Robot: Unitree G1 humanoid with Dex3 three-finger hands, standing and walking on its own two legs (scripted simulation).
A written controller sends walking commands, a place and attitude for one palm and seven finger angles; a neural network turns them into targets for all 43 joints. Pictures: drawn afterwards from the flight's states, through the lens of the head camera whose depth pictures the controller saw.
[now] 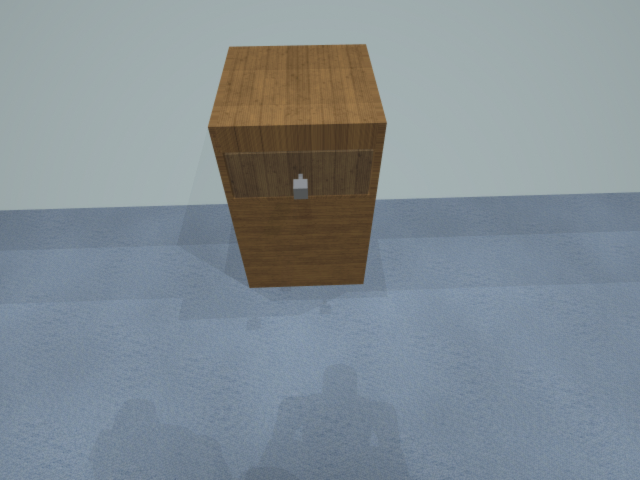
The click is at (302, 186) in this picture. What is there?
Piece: drawer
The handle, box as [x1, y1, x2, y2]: [293, 174, 307, 198]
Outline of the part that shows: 298,174 298,178 293,179 294,198 307,198 307,179 303,179 302,174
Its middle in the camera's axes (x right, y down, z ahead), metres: -0.06 -0.14 +1.04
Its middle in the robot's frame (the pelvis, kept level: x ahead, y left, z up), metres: +0.85 +0.10 -0.22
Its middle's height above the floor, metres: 0.55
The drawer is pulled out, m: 0.00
